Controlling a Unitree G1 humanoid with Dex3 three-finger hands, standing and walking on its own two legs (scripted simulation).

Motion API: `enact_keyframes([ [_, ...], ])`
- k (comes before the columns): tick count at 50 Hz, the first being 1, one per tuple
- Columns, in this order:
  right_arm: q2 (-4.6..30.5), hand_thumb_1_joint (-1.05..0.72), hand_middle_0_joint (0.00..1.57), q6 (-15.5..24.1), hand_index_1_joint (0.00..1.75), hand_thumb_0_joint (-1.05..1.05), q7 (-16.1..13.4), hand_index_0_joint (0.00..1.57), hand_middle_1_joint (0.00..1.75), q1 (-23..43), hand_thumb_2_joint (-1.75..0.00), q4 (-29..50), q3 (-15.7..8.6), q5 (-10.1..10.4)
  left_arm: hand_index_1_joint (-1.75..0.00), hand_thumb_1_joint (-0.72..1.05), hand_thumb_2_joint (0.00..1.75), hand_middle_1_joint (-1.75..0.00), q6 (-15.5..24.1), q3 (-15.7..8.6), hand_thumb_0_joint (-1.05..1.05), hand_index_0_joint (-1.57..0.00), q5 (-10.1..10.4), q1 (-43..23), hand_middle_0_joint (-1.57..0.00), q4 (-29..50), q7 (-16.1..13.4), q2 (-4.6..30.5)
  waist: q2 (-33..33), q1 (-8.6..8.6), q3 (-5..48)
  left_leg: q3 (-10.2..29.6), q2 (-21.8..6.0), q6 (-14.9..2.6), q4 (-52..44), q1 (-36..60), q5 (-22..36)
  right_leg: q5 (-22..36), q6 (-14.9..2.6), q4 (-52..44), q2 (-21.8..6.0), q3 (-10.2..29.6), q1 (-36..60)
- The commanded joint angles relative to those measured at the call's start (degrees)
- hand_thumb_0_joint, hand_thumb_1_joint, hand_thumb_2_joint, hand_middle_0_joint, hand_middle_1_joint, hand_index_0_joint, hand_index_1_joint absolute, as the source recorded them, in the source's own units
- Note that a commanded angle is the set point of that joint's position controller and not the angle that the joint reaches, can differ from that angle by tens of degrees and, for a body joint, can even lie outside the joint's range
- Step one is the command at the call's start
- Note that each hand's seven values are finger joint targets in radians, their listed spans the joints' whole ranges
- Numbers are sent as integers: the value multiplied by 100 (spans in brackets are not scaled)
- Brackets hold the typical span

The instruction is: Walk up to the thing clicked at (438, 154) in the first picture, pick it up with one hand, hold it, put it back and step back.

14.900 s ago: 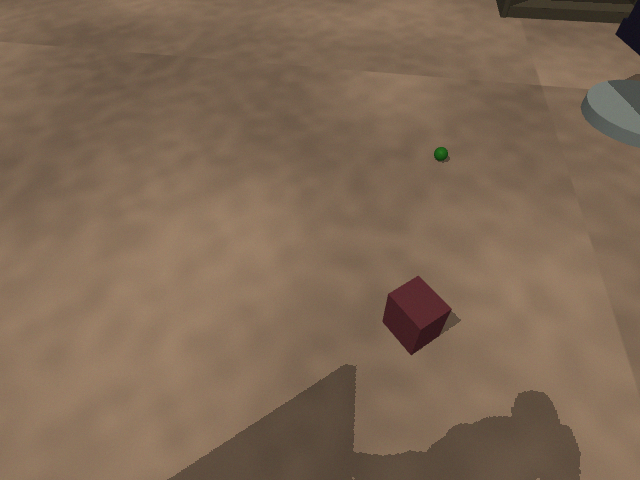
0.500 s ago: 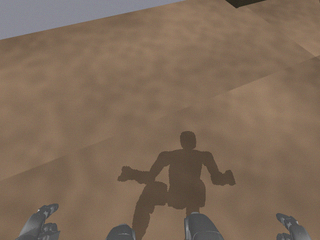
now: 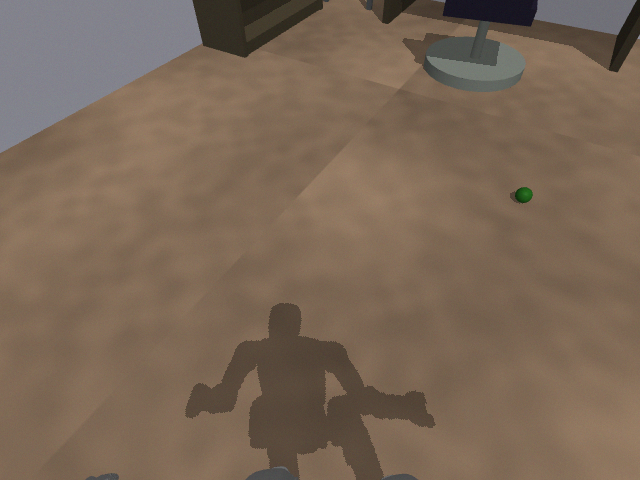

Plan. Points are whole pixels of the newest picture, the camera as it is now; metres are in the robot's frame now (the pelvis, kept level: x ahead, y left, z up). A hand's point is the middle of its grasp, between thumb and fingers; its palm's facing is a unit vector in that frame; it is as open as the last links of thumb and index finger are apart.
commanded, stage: walk up
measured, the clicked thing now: (523, 195) +1.30 -0.87 -0.71
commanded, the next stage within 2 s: stand in 1.96 s
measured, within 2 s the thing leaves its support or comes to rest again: neither
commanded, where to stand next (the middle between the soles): +0.10 -0.05 m, yaw -44 degrees
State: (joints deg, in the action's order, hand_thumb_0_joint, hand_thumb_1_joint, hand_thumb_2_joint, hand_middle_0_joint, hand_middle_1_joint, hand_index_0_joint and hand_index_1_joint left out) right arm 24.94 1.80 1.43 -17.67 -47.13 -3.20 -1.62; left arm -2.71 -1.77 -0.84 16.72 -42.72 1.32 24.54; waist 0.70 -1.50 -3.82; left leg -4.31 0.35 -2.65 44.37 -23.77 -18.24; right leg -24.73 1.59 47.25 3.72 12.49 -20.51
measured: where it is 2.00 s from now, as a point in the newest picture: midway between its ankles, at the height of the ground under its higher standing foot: outside the picture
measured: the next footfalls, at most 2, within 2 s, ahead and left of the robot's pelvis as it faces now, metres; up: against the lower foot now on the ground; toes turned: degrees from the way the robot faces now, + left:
right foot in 0.40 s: +0.05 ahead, -0.15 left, +0.00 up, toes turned -20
left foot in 0.72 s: +0.18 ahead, +0.07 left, +0.00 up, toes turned -40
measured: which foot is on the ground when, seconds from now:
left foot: down 0.00-0.40, up 0.42-0.70, down 0.72-1.00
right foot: up 0.00-0.38, down 0.40-0.76, up 0.78-1.00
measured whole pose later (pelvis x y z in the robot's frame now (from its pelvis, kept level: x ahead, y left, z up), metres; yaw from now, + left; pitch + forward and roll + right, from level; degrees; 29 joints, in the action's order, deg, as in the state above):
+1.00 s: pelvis +0.03 +0.00 +0.00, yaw -36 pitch -2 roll -1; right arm 25.1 0.5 1.1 -13.7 -45.2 -2.5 -2.1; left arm 0.4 -3.8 -0.5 13.3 -47.4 0.4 25.2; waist 1.0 -1.5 -7.4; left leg -4.4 -8.0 1.1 47.2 -22.8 -22.6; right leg -26.8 -0.5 48.1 1.3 0.4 -22.8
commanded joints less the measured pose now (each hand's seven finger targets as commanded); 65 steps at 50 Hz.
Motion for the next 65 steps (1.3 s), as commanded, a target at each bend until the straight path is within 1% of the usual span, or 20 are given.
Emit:
enact_keyframes([
  [1, 1822, -90, 20, 212, 30, 0, -129, 20, 30, 183, -90, 633, -628, 59, -30, 90, 90, -30, 293, -396, 0, -20, 50, -252, -20, 359, -271, 1587, 255, -4, -372, 3817, -2793, -271, -3609, 681, -2434, -63, -238, 1941, -287, -329, -1959],
  [7, 1209, -90, 20, 234, 30, 0, -113, 20, 30, 86, -90, 542, -435, 5, -30, 90, 90, -30, 244, -352, 0, -20, 139, -116, -20, 56, -3, 988, 739, -85, 119, 785, -1698, -6, -2942, 1385, 14, 845, -151, 980, -486, -803, -1402],
  [16, 1337, -90, 20, -62, 30, 0, 15, 20, 30, 58, -90, 854, -504, 9, -30, 90, 90, -30, 344, -359, 0, -20, 28, -245, -20, 160, -94, 848, 976, -170, 625, -178, -2052, -688, -1502, 1347, 1705, 484, -220, -639, -299, -1833, -130],
  [19, 898, -90, 20, -174, 30, 0, 12, 20, 30, 108, -90, 932, -368, 128, -30, 90, 90, -30, 497, -593, 0, -20, -75, 517, -20, -56, -232, 1303, -274, 403, 976, -660, -1418, -174, 987, 22, 998, 610, -654, -2225, -569, -635, 1658],
  [21, 854, -90, 20, -221, 30, 0, -74, 20, 30, 622, -90, 1198, -309, 145, -30, 90, 90, -30, 563, -681, 0, -20, -83, 496, -20, 149, -351, 1922, -1162, 521, 538, 354, -540, 364, 2136, -1875, -1944, 2422, -2013, -2346, -2423, 2656, 1720],
  [25, 988, -90, 20, -185, 30, 0, -131, 20, 30, 247, -90, 634, -327, 184, -30, 90, 90, -30, 552, -552, 0, -20, 36, -287, -20, 283, -439, 1429, -884, 30, 488, 498, -637, 279, 1808, -991, -781, 3111, -1336, -1765, -1462, 912, 861],
  [32, 956, -90, 20, -114, 30, 0, -203, 20, 30, 572, -90, 671, -361, 129, -30, 90, 90, -30, 524, -524, 0, -20, -45, -77, -20, 413, -440, 1366, -1001, 192, 620, 457, -301, 149, 1106, -396, -861, 4027, -1484, -1057, -1248, 1120, 276],
  [35, 808, -90, 20, 1, 30, 0, -209, 20, 30, -27, -90, 418, -378, 101, -30, 90, 90, -30, 411, -489, 0, -20, 21, -589, -20, 539, -400, 1277, -865, -215, 796, 183, 26, 56, -591, 1053, 85, 3267, -1147, -429, -875, 611, -586],
  [37, 1481, -90, 20, 89, 30, 0, -251, 20, 30, -53, -90, 478, -559, -83, -30, 90, 90, -30, 374, -327, 0, -20, 92, -413, -20, 626, -384, 662, 888, -229, 794, 2511, -1644, -485, -1710, 1916, 375, 992, -361, 1242, 195, -261, -1970],
  [38, 1921, -90, 20, 91, 30, 0, -213, 20, 30, 148, -90, 576, -662, 78, -30, 90, 90, -30, 373, -405, 0, -20, 35, -455, -20, 544, -478, 1035, 1379, -262, 923, 3818, -2993, -1490, -2118, 1544, 943, -965, -178, 2055, 205, -461, -1839],
  [39, 1856, -90, 20, 96, 30, 0, -205, 20, 30, 328, -90, 625, -691, 42, -30, 90, 90, -30, 388, -457, 0, -20, -26, -500, -20, 424, -491, 1296, 827, -155, 586, 3933, -3031, -1700, -2163, 1078, 868, -1015, -146, 2513, 0, -241, -1757],
  [42, 1483, -90, 20, 112, 30, 0, -273, 20, 30, 665, -90, 632, -496, 10, -30, 90, 90, -30, 387, -531, 0, -20, 66, -269, -20, 65, -310, 1154, 836, 66, 169, 1836, -1859, -960, -1664, 682, 959, -402, -207, 2110, -245, -647, -1408],
  [49, 1418, -90, 20, -69, 30, 0, -124, 20, 30, 744, -90, 646, -367, -18, -30, 90, 90, -30, 513, -541, 0, -20, -23, 237, -20, -321, -191, 839, 993, 287, 602, 815, -1522, -664, -641, 286, 796, 513, -244, -1218, 49, -1697, 662],
  [50, 1080, -90, 20, -92, 30, 0, -121, 20, 30, 593, -90, 613, -249, 15, -30, 90, 90, -30, 566, -614, 0, -20, -62, 361, -20, -396, -252, 1017, 437, 371, 656, 572, -1323, -413, 135, -57, 845, 661, -304, -1717, -20, -1304, 1223],
  [51, 677, -90, 20, -91, 30, 0, -124, 20, 30, 499, -90, 689, -115, 81, -30, 90, 90, -30, 620, -727, 0, -20, -130, 390, -20, -354, -311, 1439, -728, 394, 624, 287, -890, -38, 1265, -1033, 304, 668, -637, -2091, -902, 573, 1676],
  [52, 643, -90, 20, -121, 30, 0, -184, 20, 30, 823, -90, 767, -87, 116, -30, 90, 90, -30, 646, -711, 0, -20, -136, 41, -20, -153, -335, 1713, -1103, 334, 524, 382, -496, 178, 1229, -1493, -1525, 1167, -1515, -2310, -2130, 2348, 1200],
  [53, 1083, -90, 20, -131, 30, 0, -260, 20, 30, 967, -90, 646, -235, 84, -30, 90, 90, -30, 630, -701, 0, -20, -102, -143, -20, -107, -319, 1792, -725, 333, 376, 749, -727, 184, 1544, -910, -1882, 1434, -1872, -2109, -2329, 2337, 405],
  [61, 980, -90, 20, 18, 30, 0, -178, 20, 30, 73, -90, -275, -219, 84, -30, 90, 90, -30, 522, -349, 0, -20, 9, -946, -20, -250, -283, 1128, -724, -259, 366, 353, -363, 59, -846, 1143, -117, 832, -893, -1276, -957, 321, -871],
  [63, 1489, -90, 20, 86, 30, 0, -170, 20, 30, 517, -90, -186, -261, 49, -30, 90, 90, -30, 495, -255, 0, -20, 96, -712, -20, -398, -286, 837, 607, -54, 374, 2436, -1679, -600, -2052, 548, -1226, 54, -431, -288, -150, -386, -739],
  [65, 1386, -90, 20, 77, 30, 0, -134, 20, 30, 1150, -90, -117, -214, 39, -30, 90, 90, -30, 516, -346, 0, -20, 56, -366, -20, -725, -292, 1026, 410, 323, 181, 2272, -1944, -800, -2146, -175, -1449, -295, -326, -110, -193, -824, 147],
])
